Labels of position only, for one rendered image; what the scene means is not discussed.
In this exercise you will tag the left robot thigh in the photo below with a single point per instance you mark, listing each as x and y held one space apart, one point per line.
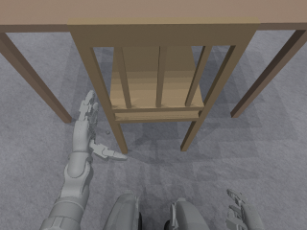
124 211

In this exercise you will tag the right robot shin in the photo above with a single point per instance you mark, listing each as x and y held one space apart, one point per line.
171 227

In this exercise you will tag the robot left forearm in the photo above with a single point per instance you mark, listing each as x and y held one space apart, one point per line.
69 207

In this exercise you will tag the right robot hand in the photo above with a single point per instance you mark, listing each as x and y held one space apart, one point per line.
247 218

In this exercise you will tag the left robot hand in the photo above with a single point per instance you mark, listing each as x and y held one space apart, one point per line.
83 131

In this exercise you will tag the chair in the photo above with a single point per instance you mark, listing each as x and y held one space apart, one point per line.
154 78

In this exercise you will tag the table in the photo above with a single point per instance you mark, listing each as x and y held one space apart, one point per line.
51 16

